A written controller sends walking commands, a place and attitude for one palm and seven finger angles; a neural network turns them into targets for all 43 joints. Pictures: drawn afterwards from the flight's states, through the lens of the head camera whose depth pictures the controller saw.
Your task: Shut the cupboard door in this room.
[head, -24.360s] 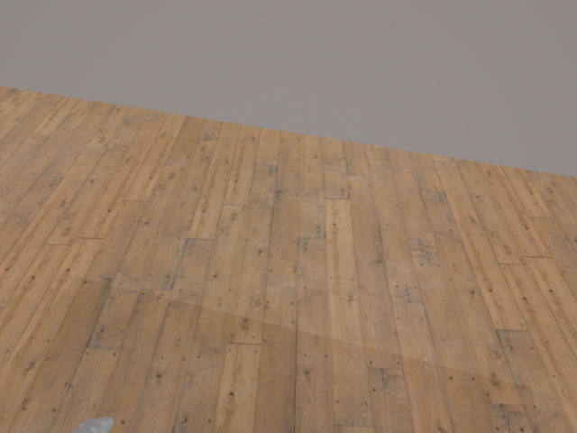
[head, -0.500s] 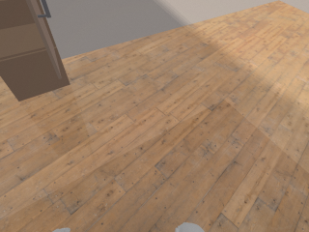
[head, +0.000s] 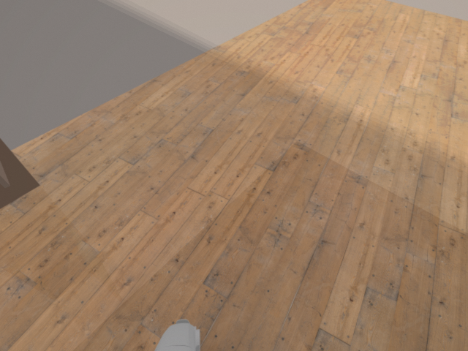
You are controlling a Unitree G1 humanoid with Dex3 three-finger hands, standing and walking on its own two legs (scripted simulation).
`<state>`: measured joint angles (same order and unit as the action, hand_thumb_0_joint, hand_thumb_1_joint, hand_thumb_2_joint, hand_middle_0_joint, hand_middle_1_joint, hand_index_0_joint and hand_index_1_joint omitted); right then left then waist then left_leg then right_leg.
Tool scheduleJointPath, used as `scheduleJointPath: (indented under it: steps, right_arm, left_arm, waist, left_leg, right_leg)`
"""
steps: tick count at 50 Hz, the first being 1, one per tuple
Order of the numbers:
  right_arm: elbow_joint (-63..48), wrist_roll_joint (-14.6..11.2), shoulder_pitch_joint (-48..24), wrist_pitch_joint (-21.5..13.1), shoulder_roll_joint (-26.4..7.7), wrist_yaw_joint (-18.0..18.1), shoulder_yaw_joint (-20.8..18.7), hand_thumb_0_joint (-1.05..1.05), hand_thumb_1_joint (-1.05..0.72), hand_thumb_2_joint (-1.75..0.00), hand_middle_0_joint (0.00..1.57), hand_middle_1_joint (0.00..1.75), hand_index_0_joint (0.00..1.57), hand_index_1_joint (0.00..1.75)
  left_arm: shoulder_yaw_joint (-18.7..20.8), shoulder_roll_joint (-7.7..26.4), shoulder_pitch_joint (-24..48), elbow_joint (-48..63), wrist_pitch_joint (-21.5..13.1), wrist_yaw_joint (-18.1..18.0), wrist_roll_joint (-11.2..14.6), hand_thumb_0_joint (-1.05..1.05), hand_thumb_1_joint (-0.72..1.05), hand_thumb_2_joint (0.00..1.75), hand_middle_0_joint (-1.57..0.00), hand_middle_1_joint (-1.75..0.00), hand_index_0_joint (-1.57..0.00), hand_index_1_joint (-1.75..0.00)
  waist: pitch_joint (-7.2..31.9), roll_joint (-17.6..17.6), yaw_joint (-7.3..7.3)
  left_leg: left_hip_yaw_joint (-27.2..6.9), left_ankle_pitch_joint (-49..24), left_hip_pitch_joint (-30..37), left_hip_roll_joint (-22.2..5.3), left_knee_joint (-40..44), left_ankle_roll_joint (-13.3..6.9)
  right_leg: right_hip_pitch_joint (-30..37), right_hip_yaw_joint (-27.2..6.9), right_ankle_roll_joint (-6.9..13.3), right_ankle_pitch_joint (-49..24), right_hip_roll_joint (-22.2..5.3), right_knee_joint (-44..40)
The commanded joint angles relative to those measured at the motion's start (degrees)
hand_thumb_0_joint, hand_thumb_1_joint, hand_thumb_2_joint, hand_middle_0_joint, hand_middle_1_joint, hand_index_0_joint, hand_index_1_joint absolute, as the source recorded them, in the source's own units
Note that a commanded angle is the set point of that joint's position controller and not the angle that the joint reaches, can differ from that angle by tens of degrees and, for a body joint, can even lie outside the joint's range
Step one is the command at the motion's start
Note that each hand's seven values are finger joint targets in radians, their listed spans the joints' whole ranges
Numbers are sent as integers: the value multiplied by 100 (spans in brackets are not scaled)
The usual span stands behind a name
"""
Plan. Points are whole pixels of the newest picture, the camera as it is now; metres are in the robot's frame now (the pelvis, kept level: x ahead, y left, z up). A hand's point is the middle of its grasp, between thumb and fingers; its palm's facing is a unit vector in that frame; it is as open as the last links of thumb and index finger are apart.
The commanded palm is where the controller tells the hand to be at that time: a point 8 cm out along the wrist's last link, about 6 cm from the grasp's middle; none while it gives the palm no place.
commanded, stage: walk around to get in front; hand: left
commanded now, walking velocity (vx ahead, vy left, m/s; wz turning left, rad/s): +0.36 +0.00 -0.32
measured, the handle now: out of the picture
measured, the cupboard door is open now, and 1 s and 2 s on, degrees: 81 81 81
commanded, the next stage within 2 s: none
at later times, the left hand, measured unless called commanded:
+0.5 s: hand (154, 262) +0.32 +0.21 -0.16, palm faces -0.18 -0.97 -0.19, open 7.4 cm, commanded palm none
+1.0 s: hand (200, 222) +0.44 +0.12 -0.17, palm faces -0.18 -0.96 -0.22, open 7.2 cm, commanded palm none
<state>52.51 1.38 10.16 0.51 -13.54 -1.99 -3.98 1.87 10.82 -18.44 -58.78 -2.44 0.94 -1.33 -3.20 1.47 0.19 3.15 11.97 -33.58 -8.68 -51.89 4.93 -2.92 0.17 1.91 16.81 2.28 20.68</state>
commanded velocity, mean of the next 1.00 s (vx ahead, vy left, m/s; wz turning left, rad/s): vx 0.37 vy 0.00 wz -0.14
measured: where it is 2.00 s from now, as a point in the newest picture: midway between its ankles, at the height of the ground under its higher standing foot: (273, 221)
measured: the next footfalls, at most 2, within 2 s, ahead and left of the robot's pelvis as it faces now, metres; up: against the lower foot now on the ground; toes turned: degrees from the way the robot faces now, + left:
left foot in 0.14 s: +0.21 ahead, +0.15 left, +0.00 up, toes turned +4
right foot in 0.66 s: +0.36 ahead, -0.16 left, +0.00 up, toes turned -23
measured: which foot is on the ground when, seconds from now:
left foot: up 0.00-0.12, down 0.14-0.68, up 0.70-1.00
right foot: down 0.00-0.14, up 0.16-0.64, down 0.66-1.00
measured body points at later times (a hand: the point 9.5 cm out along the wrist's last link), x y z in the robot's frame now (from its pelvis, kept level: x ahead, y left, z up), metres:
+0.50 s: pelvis +0.19 +0.04 +0.00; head +0.20 +0.04 +0.45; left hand +0.33 +0.26 -0.14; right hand +0.10 -0.18 -0.14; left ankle +0.17 +0.15 -0.74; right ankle +0.25 -0.13 -0.67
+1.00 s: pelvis +0.38 -0.06 +0.00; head +0.39 -0.07 +0.45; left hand +0.45 +0.17 -0.15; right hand +0.39 -0.31 -0.15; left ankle +0.49 +0.06 -0.69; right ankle +0.33 -0.14 -0.74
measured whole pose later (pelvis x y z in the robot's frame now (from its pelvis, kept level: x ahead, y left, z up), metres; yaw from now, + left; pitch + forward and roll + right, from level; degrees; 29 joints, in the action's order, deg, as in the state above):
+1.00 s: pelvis +0.38 -0.06 +0.00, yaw -13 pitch +0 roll -2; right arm 58.3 1.4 10.8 -0.7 -10.7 -1.5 -4.5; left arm 2.6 10.5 -16.3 -63.0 -5.0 -0.6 -1.4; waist -0.8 2.0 -0.2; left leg 4.8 10.7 -32.8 -9.2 -51.8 2.6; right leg -5.9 9.9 2.7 14.3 1.3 20.3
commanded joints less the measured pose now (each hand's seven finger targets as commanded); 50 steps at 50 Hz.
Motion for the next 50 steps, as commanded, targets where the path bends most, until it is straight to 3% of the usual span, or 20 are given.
scheduleJointPath:
  steps: [1, 4, 5, 6, 7, 8, 9, 11, 15, 21, 28, 30, 32, 33, 34, 35, 37, 39, 41, 50]
  right_arm:
    - [-597, -15, -698, -242, -325, -7, -10, 0, -90, -90, 20, 30, 20, 30]
    - [-488, -21, -435, -339, -371, 44, -14, 0, -90, -90, 20, 30, 20, 30]
    - [-294, 5, 144, -390, -488, 106, -39, 0, -90, -90, 20, 30, 20, 30]
    - [15, 29, 1055, -437, -821, 187, -117, 0, -90, -90, 20, 30, 20, 30]
    - [195, 122, 1851, -474, -1554, 239, -284, 0, -90, -90, 20, 30, 20, 30]
    - [232, 68, 2033, -387, -1649, 234, -255, 0, -90, -90, 20, 30, 20, 30]
    - [197, 29, 1618, -369, -1420, 253, -215, 0, -90, -90, 20, 30, 20, 30]
    - [66, 41, 931, -379, -800, 237, -68, 0, -90, -90, 20, 30, 20, 30]
    - [227, 0, 749, -521, -387, 263, -6, 0, -90, -90, 20, 30, 20, 30]
    - [576, -11, 1307, -580, -260, 269, -47, 0, -90, -90, 20, 30, 20, 30]
    - [968, 56, 1919, -494, -308, 242, -68, 0, -90, -90, 20, 30, 20, 30]
    - [1014, 48, 1837, -453, -382, 252, -82, 0, -90, -90, 20, 30, 20, 30]
    - [1042, -5, 1739, -440, -340, 217, -71, 0, -90, -90, 20, 30, 20, 30]
    - [919, -66, 1747, -457, -32, 150, -9, 0, -90, -90, 20, 30, 20, 30]
    - [635, -104, 1505, -429, 179, 159, 69, 0, -90, -90, 20, 30, 20, 30]
    - [659, -129, 1289, -384, 22, 177, 21, 0, -90, -90, 20, 30, 20, 30]
    - [713, -62, 948, -356, 46, 175, -42, 0, -90, -90, 20, 30, 20, 30]
    - [858, 13, 1219, -246, 240, 159, -15, 0, -90, -90, 20, 30, 20, 30]
    - [858, 47, 1349, -175, 315, 142, -27, 0, -90, -90, 20, 30, 20, 30]
    - [192, 9, -214, -229, 163, -38, 22, 0, -90, -90, 20, 30, 20, 30]
  left_arm:
    - [278, 1134, -49, 256, -160, -123, 21, 0, 90, 90, -20, -30, -20, -30]
    - [309, 1169, 11, 154, -131, -140, 17, 0, 90, 90, -20, -30, -20, -30]
    - [313, 1132, 91, 149, -127, -140, 39, 0, 90, 90, -20, -30, -20, -30]
    - [292, 986, 84, 168, -128, -122, 60, 0, 90, 90, -20, -30, -20, -30]
    - [255, 590, -299, 202, -86, -62, 117, 0, 90, 90, -20, -30, -20, -30]
    - [210, 550, -319, 290, -119, -49, 100, 0, 90, 90, -20, -30, -20, -30]
    - [216, 603, -19, 287, -78, -57, 53, 0, 90, 90, -20, -30, -20, -30]
    - [228, 536, 446, 311, -17, 52, -9, 0, 90, 90, -20, -30, -20, -30]
    - [219, 223, -5, 155, 205, 87, -52, 0, 90, 90, -20, -30, -20, -30]
    - [235, 116, 725, 454, 263, 95, -52, 0, 90, 90, -20, -30, -20, -30]
    - [132, 50, 1786, 704, 122, 99, -33, 0, 90, 90, -20, -30, -20, -30]
    - [160, 138, 1451, 576, 59, 81, -33, 0, 90, 90, -20, -30, -20, -30]
    - [254, 539, -48, 60, -51, 17, -52, 0, 90, 90, -20, -30, -20, -30]
    - [410, 1118, -913, -222, -137, -60, -71, 0, 90, 90, -20, -30, -20, -30]
    - [490, 1617, -1336, -373, -146, -109, 31, 0, 90, 90, -20, -30, -20, -30]
    - [520, 1621, -951, -315, -141, -137, 84, 0, 90, 90, -20, -30, -20, -30]
    - [356, 1020, 31, -62, -122, -154, 95, 0, 90, 90, -20, -30, -20, -30]
    - [223, 581, 377, -17, -191, -166, 52, 0, 90, 90, -20, -30, -20, -30]
    - [211, 317, 255, -40, -252, -180, 3, 0, 90, 90, -20, -30, -20, -30]
    - [146, 623, -97, -288, -353, -176, 14, 0, 90, 90, -20, -30, -20, -30]
  waist:
    - [-302, -809, 142]
    - [-105, -795, -24]
    - [181, -621, -300]
    - [754, -89, -638]
    - [1549, 1595, -784]
    - [1589, 1922, -754]
    - [1270, 1512, -713]
    - [30, 702, -410]
    - [26, 562, 48]
    - [-314, 356, -27]
    - [-459, 567, -362]
    - [-231, 531, -166]
    - [590, 9, 533]
    - [1194, -1114, 846]
    - [1338, -1698, 790]
    - [1345, -1503, 725]
    - [336, -394, 346]
    - [69, -540, -2]
    - [53, -806, -115]
    - [-332, -773, 58]
  left_leg:
    - [55, -58, 83, 158, 845, -91]
    - [190, 58, 1180, 405, 1669, -216]
    - [255, -209, 2091, 543, 2165, -260]
    - [-3, -292, 3490, 285, 2436, -355]
    - [-1991, -249, 4894, -1383, 2653, -804]
    - [-2952, 480, 4778, -2096, 3455, -1194]
    - [-2927, 1671, 4034, -2121, 3802, -1281]
    - [-2143, 2137, 2547, -1652, 4176, -1194]
    - [-460, 736, 1954, -1041, 4234, -988]
    - [43, 38, 2456, -1070, 4364, -1245]
    - [418, -1032, 2824, -1128, 3923, -1165]
    - [554, -1556, 2871, -1068, 3422, -1025]
    - [1010, -2240, 2402, -631, 1545, -689]
    - [1273, -648, 985, -197, -58, -459]
    - [785, 2186, -298, 472, -1521, -325]
    - [48, 1964, -419, 249, -2220, -403]
    - [-227, 879, -498, -155, -2299, -451]
    - [-102, 363, -42, -213, -1830, -353]
    - [-14, 232, 99, -189, -1430, -281]
    - [141, -267, -151, -77, 751, -253]
  right_leg:
    - [-254, -1222, 782, -1233, -1500, -798]
    - [-366, -1215, 669, -1861, -1431, -222]
    - [-572, -1003, 520, -2313, -1162, 501]
    - [-1107, -774, 319, -2154, -841, 1716]
    - [-2426, -84, 10, 205, -90, 3555]
    - [-3093, -129, -10, 1773, 28, 4722]
    - [-3292, -299, 6, 1555, -258, 5336]
    - [-3411, -197, 4, 632, -723, 5462]
    - [-3038, -46, -157, -277, -851, 5087]
    - [-3719, 10, -342, -856, -1033, 4133]
    - [-2815, 599, -213, -536, -809, 1867]
    - [-2051, 799, -97, -432, -612, 1360]
    - [43, 853, 78, -749, -422, 701]
    - [1486, -619, 450, -595, -1666, 451]
    - [2008, -2535, 939, -1508, -2798, -67]
    - [1499, -2644, 998, -1004, -2894, -349]
    - [143, -1808, 789, 149, -2503, -679]
    - [-727, -883, 546, -248, -2040, -928]
    - [-981, -473, 550, -613, -1846, -1002]
    - [-330, -141, 700, -1144, -1824, -1127]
